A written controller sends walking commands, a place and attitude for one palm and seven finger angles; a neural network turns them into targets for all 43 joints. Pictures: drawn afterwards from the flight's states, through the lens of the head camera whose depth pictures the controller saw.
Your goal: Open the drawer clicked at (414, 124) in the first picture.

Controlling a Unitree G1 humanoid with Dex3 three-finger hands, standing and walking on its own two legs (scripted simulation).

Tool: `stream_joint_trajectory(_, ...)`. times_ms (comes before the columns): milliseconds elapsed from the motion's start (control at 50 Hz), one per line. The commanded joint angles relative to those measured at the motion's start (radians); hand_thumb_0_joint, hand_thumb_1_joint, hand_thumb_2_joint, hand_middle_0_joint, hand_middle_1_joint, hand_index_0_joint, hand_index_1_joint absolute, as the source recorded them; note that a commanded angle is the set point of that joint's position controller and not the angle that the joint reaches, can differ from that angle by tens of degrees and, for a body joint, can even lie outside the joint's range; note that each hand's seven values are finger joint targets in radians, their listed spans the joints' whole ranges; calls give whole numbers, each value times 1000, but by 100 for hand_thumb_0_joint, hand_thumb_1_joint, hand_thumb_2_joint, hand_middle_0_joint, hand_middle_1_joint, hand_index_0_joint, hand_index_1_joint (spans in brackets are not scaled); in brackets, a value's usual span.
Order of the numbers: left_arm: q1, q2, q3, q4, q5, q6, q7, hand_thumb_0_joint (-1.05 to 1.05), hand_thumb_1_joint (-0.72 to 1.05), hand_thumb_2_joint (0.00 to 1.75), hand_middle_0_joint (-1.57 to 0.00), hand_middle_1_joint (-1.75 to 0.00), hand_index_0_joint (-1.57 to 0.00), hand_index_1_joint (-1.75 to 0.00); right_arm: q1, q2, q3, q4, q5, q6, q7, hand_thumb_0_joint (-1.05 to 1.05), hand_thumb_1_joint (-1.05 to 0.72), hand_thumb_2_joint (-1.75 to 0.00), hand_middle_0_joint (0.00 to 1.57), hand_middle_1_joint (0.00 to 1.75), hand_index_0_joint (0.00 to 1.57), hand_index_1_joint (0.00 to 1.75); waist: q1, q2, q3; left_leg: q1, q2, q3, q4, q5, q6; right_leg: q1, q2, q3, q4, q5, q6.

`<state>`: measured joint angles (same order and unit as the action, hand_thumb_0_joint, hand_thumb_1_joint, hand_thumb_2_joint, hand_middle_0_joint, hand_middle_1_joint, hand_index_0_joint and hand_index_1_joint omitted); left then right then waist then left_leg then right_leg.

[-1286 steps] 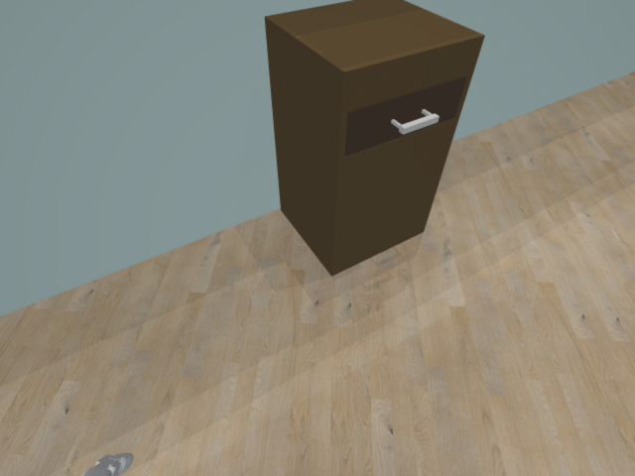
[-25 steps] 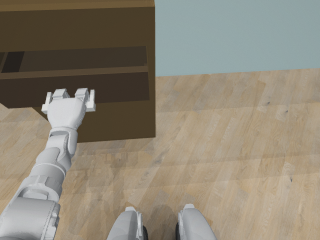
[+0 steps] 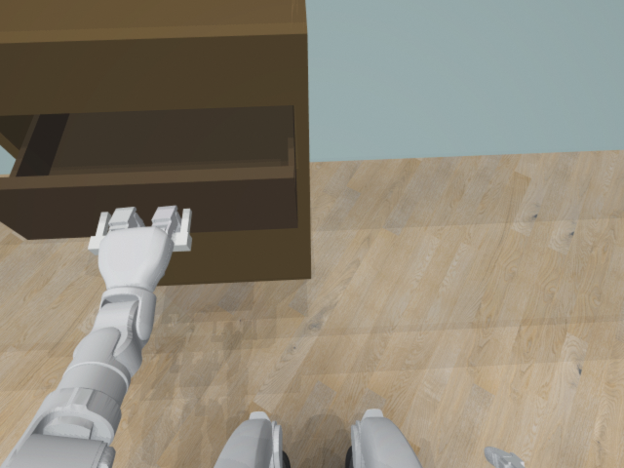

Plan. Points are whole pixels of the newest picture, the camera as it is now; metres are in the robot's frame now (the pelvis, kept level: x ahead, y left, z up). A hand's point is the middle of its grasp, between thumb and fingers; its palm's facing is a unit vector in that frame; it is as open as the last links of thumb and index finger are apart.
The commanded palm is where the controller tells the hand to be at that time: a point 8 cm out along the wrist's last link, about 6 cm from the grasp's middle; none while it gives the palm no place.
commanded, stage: pull the drawer open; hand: left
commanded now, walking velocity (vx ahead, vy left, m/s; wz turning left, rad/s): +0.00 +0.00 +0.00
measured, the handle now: (143, 230) +0.43 +0.25 -0.03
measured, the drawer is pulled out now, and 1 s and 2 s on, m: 0.13 0.18 0.25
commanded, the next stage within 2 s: none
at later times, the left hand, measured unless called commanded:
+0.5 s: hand (151, 285) +0.36 +0.24 -0.06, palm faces -0.03 -0.05 -1.00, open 5.2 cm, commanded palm +0.32 +0.24 -0.02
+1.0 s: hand (149, 303) +0.33 +0.23 -0.06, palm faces -0.03 -0.05 -1.00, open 5.2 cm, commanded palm +0.29 +0.24 -0.02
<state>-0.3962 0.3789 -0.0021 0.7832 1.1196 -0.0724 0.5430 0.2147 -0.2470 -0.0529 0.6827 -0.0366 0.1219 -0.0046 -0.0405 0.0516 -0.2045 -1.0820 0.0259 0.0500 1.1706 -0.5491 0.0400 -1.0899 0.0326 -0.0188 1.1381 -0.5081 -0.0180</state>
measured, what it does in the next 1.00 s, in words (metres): stands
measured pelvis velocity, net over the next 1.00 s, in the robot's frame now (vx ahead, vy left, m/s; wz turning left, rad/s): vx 0.01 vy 0.01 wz -0.01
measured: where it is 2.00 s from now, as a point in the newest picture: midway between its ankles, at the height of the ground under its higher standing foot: outside the picture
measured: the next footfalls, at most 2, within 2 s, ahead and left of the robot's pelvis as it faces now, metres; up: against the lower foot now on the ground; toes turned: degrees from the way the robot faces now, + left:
none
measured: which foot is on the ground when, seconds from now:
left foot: down 0.00-1.00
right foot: down 0.00-1.00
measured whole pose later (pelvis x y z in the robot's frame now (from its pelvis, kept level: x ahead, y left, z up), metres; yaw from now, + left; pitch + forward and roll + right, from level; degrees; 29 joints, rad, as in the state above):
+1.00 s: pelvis +0.01 +0.01 +0.00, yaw +0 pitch +24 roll -1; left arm -0.13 0.32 -0.04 0.54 1.13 -0.01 0.57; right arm 0.18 -0.24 -0.04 0.65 -0.04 0.12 -0.01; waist -0.02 0.04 -0.21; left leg -1.02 0.02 0.06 1.16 -0.56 0.05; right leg -1.03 0.03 -0.01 1.12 -0.52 -0.01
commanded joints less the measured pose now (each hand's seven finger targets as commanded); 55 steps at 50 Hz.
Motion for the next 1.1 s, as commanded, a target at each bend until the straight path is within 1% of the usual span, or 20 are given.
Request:
stream_joint_trajectory(0, -14, 178, 84, -107, -19, 16, 16, 0, 90, 90, -40, -135, -40, -135, 90, -140, -54, -78, -2, -21, -14, 0, -90, -90, 20, 30, 20, 30, 27, -65, -391, 253, -41, -31, -110, 451, 2, 328, 17, 8, -123, 499, -21)
stream_joint_trajectory(100, 52, 194, 111, -176, -17, 7, 23, 0, 90, 90, -40, -135, -40, -135, 72, -139, -52, -92, -4, -21, -13, 0, -90, -90, 20, 30, 20, 30, 49, -36, -400, 273, -39, -33, -110, 486, -2, 333, 17, 10, -112, 525, -25)
stream_joint_trajectory(140, 86, 166, 94, -166, -14, 15, 29, 0, 90, 90, -40, -135, -40, -135, 67, -137, -53, -93, -2, -21, -11, 0, -90, -90, 20, 30, 20, 30, 40, -61, -378, 269, -39, -33, -111, 477, -3, 326, 19, 6, -119, 519, -24)
stream_joint_trajectory(180, 64, 164, 93, -198, -2, 17, 38, 0, 90, 90, -40, -135, -40, -135, 60, -139, -55, -96, -5, -19, -9, 0, -90, -90, 20, 30, 20, 30, 39, -28, -387, 288, -35, -37, -108, 492, -5, 296, 18, 0, -108, 497, -26)
stream_joint_trajectory(260, 93, 180, 115, -200, -9, 38, 48, 0, 90, 90, -40, -135, -40, -135, 56, -143, -54, -94, -8, -20, -9, 0, -90, -90, 20, 30, 20, 30, 43, -65, -384, 279, -36, -42, -107, 495, -5, 315, 19, 0, -107, 515, -26)
stream_joint_trajectory(340, 130, 174, 106, -224, -13, 56, 48, 0, 90, 90, -40, -135, -40, -135, 50, -139, -52, -104, -3, -18, -11, 0, -90, -90, 20, 30, 20, 30, 51, -56, -380, 296, -37, -37, -119, 496, -8, 328, 20, 1, -116, 510, -25)
stream_joint_trajectory(360, 137, 177, 112, -233, -14, 61, 46, 0, 90, 90, -40, -135, -40, -135, 42, -142, -50, -107, -5, -16, -10, 0, -90, -90, 20, 30, 20, 30, 61, -23, -393, 306, -37, -45, -121, 513, -11, 319, 20, -4, -107, 497, -29)
stream_joint_trajectory(400, 141, 135, 76, -237, -13, 70, 47, 0, 90, 90, -40, -135, -40, -135, 46, -137, -53, -108, -2, -17, -10, 0, -90, -90, 20, 30, 20, 30, 45, -39, -378, 326, -30, -48, -126, 513, -11, 296, 22, -12, -115, 476, -26)
stream_joint_trajectory(460, 153, 148, 90, -250, -18, 75, 44, 0, 90, 90, -40, -135, -40, -135, 35, -139, -51, -111, -3, -21, -12, 0, -90, -90, 20, 30, 20, 30, 52, -51, -377, 321, -30, -50, -129, 510, -11, 307, 22, -10, -117, 476, -27)
stream_joint_trajectory(520, 192, 115, 65, -267, -19, 77, 42, 0, 90, 90, -40, -135, -40, -135, 33, -134, -50, -121, -1, -24, -12, 0, -90, -90, 20, 30, 20, 30, 51, -50, -370, 333, -29, -48, -134, 518, -12, 308, 22, -13, -123, 478, -25)
stream_joint_trajectory(540, 180, 120, 68, -265, -19, 76, 43, 0, 90, 90, -40, -135, -40, -135, 33, -134, -50, -117, 0, -25, -13, 0, -90, -90, 20, 30, 20, 30, 45, -64, -363, 326, -28, -48, -135, 499, -11, 306, 22, -12, -127, 470, -25)
stream_joint_trajectory(560, 184, 143, 89, -265, -21, 74, 41, 0, 90, 90, -40, -135, -40, -135, 27, -138, -46, -117, -2, -24, -12, 0, -90, -90, 20, 30, 20, 30, 57, -48, -357, 318, -30, -53, -134, 503, -12, 301, 23, -11, -118, 463, -29)
stream_joint_trajectory(620, 188, 108, 56, -277, -8, 75, 45, 0, 90, 90, -40, -135, -40, -135, 27, -133, -49, -121, -2, -27, -11, 0, -90, -90, 20, 30, 20, 30, 46, -34, -352, 342, -25, -55, -137, 507, -13, 274, 24, -18, -121, 439, -28)
stream_joint_trajectory(680, 236, 124, 77, -309, -7, 74, 52, 0, 90, 90, -40, -135, -40, -135, 23, -130, -48, -129, -2, -28, -8, 0, -90, -90, 20, 30, 20, 30, 66, -31, -381, 349, -26, -53, -133, 540, -14, 301, 22, -14, -111, 471, -30)
stream_joint_trajectory(720, 258, 92, 53, -327, -10, 78, 55, 0, 90, 90, -40, -135, -40, -135, 20, -128, -48, -135, -2, -30, -5, 0, -90, -90, 20, 30, 20, 30, 57, -34, -378, 358, -25, -54, -134, 546, -15, 300, 23, -15, -119, 478, -28)
stream_joint_trajectory(820, 236, 103, 57, -310, -4, 88, 58, 0, 90, 90, -40, -135, -40, -135, 12, -130, -47, -130, -1, -33, -8, 0, -90, -90, 20, 30, 20, 30, 48, -65, -336, 318, -30, -51, -136, 470, -12, 290, 25, -15, -124, 437, -29)
stream_joint_trajectory(860, 232, 125, 76, -316, -7, 89, 57, 0, 90, 90, -40, -135, -40, -135, 5, -134, -45, -132, -3, -34, -10, 0, -90, -90, 20, 30, 20, 30, 57, -50, -339, 313, -33, -54, -138, 464, -13, 293, 24, -13, -120, 431, -32)
stream_joint_trajectory(980, 308, 96, 58, -357, -10, 92, 59, 0, 90, 90, -40, -135, -40, -135, -7, -126, -43, -146, 0, -39, -7, 0, -90, -90, 20, 30, 20, 30, 69, -24, -351, 345, -32, -53, -141, 496, -17, 297, 24, -15, -120, 439, -31)
stream_joint_trajectory(1040, 311, 78, 41, -354, -11, 96, 59, 0, 90, 90, -40, -135, -40, -135, -13, -124, -44, -145, 2, -43, -10, 0, -90, -90, 20, 30, 20, 30, 53, -62, -330, 328, -33, -49, -140, 464, -13, 302, 24, -10, -132, 444, -29)
stream_joint_trajectory(1080, 304, 83, 43, -350, -8, 95, 59, 0, 90, 90, -40, -135, -40, -135, -15, -126, -42, -146, 1, -46, -10, 0, -90, -90, 20, 30, 20, 30, 55, -49, -321, 321, -35, -51, -140, 453, -14, 287, 23, -12, -127, 423, -29)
